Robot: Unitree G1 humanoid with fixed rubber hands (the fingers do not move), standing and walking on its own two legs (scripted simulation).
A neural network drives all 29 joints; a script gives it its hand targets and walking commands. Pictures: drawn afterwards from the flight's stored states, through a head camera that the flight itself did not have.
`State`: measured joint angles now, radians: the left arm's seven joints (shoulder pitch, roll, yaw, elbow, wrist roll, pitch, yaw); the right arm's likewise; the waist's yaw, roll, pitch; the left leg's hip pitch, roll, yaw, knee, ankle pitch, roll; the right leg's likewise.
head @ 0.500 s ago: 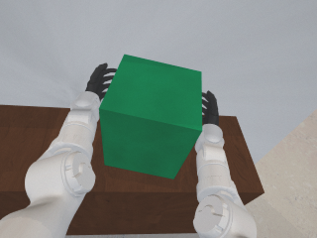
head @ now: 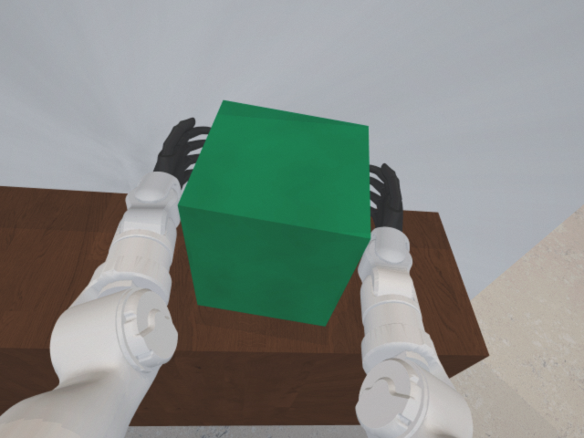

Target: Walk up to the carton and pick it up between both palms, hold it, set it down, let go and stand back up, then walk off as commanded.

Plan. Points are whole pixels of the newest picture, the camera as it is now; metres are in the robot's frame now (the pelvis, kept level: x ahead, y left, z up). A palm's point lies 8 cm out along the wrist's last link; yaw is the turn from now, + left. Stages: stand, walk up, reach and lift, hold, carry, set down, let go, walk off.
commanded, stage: set down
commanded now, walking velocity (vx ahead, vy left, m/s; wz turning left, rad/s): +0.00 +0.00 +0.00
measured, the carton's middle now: (277, 220) +0.43 +0.00 +0.04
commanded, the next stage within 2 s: none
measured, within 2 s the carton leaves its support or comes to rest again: neither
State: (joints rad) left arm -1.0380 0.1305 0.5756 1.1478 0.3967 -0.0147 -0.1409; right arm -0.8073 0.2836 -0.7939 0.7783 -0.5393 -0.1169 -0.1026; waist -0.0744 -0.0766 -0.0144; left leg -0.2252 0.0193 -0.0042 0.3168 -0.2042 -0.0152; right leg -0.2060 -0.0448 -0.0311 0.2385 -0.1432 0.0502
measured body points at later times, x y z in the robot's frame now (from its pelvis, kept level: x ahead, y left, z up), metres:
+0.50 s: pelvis +0.00 +0.00 +0.00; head +0.05 +0.04 +0.44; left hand +0.48 +0.15 +0.10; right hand +0.41 -0.15 +0.09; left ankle -0.04 +0.12 -0.75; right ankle -0.02 -0.15 -0.75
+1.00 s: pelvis -0.02 +0.01 -0.02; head +0.05 +0.04 +0.43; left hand +0.49 +0.15 +0.08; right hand +0.41 -0.19 +0.08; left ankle -0.04 +0.12 -0.75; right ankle -0.02 -0.15 -0.75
